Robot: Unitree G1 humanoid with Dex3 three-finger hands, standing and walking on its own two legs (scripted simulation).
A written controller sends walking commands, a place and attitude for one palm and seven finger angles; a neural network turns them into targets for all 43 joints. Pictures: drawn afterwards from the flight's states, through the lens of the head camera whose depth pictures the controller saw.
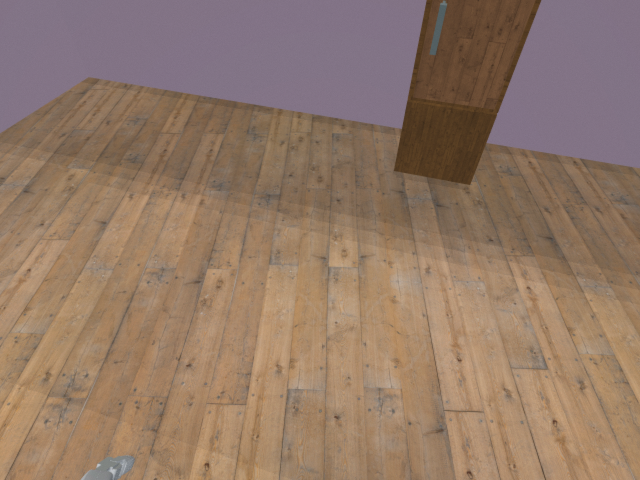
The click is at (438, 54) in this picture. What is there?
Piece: cupboard door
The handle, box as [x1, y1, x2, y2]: [429, 0, 446, 54]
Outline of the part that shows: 443,0 443,2 440,3 429,54 435,54 446,7 446,3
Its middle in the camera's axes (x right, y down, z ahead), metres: +0.44 -0.79 +1.45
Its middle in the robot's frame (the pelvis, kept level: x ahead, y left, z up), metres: +1.63 -0.38 -0.05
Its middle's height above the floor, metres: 0.72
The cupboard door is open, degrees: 0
